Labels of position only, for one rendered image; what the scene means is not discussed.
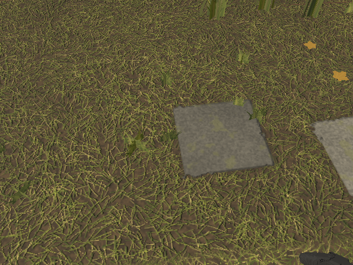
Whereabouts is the robot right hand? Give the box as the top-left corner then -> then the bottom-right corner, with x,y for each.
299,252 -> 353,265

